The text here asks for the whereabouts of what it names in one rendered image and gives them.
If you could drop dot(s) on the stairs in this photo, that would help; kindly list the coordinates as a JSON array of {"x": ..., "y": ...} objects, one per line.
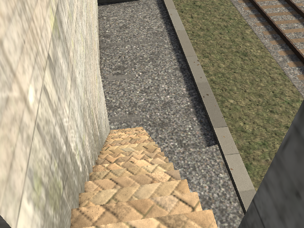
[{"x": 133, "y": 185}]

